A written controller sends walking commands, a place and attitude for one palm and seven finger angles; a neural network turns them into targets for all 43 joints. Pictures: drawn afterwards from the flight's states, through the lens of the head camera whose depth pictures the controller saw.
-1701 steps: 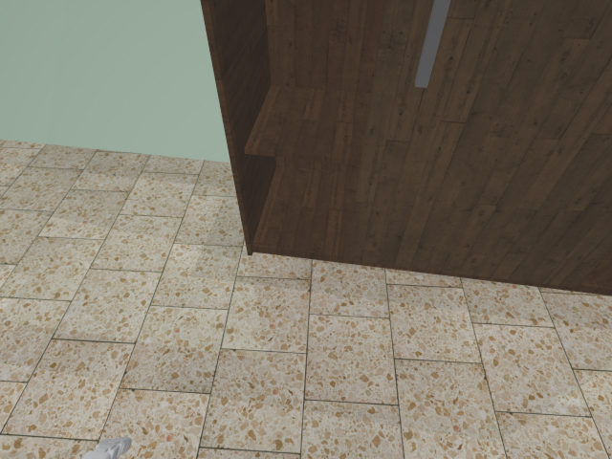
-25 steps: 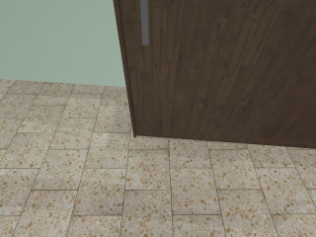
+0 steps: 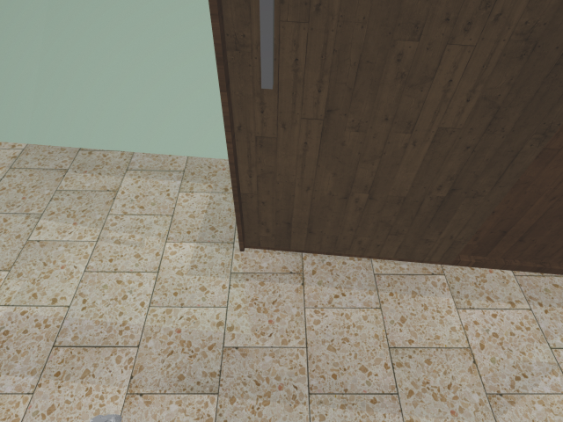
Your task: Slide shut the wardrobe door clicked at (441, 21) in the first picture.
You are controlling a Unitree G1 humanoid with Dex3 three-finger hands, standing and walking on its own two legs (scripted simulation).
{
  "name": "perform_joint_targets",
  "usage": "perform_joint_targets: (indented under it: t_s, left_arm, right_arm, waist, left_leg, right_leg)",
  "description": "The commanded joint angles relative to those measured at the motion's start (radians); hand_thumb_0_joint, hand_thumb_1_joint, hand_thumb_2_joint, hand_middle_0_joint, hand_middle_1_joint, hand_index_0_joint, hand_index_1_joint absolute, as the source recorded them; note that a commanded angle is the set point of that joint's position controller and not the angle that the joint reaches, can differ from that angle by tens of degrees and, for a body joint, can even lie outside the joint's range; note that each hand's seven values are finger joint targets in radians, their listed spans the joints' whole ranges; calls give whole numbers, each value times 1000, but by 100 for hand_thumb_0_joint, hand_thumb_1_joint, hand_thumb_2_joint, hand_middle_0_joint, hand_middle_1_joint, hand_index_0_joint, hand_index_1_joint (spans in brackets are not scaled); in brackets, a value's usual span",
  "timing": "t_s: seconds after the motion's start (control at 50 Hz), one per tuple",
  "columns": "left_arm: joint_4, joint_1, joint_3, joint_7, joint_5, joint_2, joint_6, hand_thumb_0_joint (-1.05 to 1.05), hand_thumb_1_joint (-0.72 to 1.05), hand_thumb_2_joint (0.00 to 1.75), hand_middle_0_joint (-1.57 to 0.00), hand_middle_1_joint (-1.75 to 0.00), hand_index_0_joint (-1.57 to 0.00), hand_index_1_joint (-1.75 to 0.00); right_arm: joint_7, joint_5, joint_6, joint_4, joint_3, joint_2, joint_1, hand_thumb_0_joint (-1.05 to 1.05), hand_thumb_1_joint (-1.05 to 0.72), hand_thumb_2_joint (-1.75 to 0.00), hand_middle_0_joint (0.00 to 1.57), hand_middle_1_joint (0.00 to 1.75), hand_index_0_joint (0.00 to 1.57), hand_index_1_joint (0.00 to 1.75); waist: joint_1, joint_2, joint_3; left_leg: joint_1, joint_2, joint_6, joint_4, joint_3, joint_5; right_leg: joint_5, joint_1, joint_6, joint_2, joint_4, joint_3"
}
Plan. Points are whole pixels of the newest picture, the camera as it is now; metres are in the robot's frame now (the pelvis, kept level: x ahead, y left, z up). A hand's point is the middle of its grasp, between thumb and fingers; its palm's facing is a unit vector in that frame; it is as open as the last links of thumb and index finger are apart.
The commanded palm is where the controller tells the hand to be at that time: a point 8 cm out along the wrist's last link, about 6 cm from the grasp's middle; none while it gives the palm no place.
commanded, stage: stand and wait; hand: right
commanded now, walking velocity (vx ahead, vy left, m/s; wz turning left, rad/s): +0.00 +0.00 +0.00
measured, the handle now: (268, 18) +0.83 +0.09 +0.18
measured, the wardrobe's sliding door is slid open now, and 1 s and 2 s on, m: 0.01 0.01 0.01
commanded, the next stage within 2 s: none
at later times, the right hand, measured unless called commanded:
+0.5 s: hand out of the picture +0.08 -0.22 -0.16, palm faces -0.03 +0.95 -0.32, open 7.4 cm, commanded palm none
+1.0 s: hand out of the picture +0.09 -0.22 -0.16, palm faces -0.04 +0.94 -0.33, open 7.4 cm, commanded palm none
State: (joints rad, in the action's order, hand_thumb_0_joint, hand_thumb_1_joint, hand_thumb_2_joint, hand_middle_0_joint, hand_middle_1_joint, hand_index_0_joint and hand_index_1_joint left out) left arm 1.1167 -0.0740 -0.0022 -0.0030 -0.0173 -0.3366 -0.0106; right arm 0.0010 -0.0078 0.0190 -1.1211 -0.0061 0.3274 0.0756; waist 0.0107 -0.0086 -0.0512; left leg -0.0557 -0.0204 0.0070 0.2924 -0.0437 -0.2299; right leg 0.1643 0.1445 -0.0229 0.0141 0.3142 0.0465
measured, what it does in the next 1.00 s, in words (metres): stands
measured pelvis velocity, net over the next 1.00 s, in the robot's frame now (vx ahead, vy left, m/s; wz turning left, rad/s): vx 0.00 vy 0.02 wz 0.01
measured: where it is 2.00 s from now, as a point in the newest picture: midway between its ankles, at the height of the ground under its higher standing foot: outside the picture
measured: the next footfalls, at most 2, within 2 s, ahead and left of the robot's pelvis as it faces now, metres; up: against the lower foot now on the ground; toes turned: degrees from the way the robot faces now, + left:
none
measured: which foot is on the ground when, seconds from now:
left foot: down 0.00-1.00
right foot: down 0.00-1.00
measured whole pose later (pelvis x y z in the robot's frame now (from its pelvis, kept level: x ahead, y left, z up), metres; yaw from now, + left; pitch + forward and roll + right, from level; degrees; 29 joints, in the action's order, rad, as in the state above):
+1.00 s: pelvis +0.00 +0.02 +0.00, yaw +1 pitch -1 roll +0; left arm 1.13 -0.10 0.00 0.00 -0.02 -0.33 0.00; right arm 0.00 -0.01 0.02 -1.13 -0.01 0.32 0.09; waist 0.01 -0.01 -0.06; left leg -0.03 0.01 -0.02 0.27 -0.04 -0.22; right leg 0.16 0.12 0.01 -0.02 0.30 0.05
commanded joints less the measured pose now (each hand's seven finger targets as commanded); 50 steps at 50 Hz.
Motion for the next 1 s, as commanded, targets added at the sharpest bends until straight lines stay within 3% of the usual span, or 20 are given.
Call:
perform_joint_targets:
  t_s: [0.0, 0.28, 0.5, 0.78, 0.96, 0.98]
  left_arm:
    - [-49, 19, -35, 20, 5, -192, -16, 0, 90, 90, -20, -30, -20, -30]
    - [-44, 7, -36, 24, 5, -175, -11, 0, 90, 90, -20, -30, -20, -30]
    - [-41, -1, -35, 26, 5, -176, -11, 0, 90, 90, -20, -30, -20, -30]
    - [-41, 12, -33, 24, 5, -185, -10, 0, 90, 90, -20, -30, -20, -30]
    - [-44, 8, -34, 25, 7, -187, -11, 0, 90, 90, -20, -30, -20, -30]
    - [-42, 13, -35, 25, 5, -189, -10, 0, 90, 90, -20, -30, -20, -30]
  right_arm:
    - [-19, -3, 17, 54, -36, 202, -17, 0, -90, -90, 20, 30, 20, 30]
    - [-20, -3, 16, 51, -38, 188, -3, 0, -90, -90, 20, 30, 20, 30]
    - [-21, -1, 17, 48, -39, 194, 1, 0, -90, -90, 20, 30, 20, 30]
    - [-17, -2, 15, 49, -37, 200, -14, 0, -90, -90, 20, 30, 20, 30]
    - [-18, -2, 18, 51, -38, 202, -10, 0, -90, -90, 20, 30, 20, 30]
    - [-18, -2, 17, 50, -37, 200, -13, 0, -90, -90, 20, 30, 20, 30]
  waist:
    - [-1, 17, 128]
    - [-1, 15, 98]
    - [0, 17, 114]
    - [-2, 11, 81]
    - [-1, 32, 102]
    - [0, 12, 89]
  left_leg:
    - [0, -131, -32, -20, 83, 307]
    - [-5, -127, -36, -37, 92, 303]
    - [12, -128, -37, -35, 96, 348]
    - [-8, -124, -36, -55, 104, 274]
    - [3, -122, -35, -51, 101, 314]
    - [-6, -125, -36, -54, 105, 300]
  right_leg:
    - [-311, -102, 3, -152, -7, -120]
    - [-257, -96, 8, -152, -12, -106]
    - [-263, -106, 10, -154, -7, -98]
    - [-213, -93, 11, -155, -27, -103]
    - [-235, -106, 11, -157, -21, -100]
    - [-224, -101, 12, -157, -24, -100]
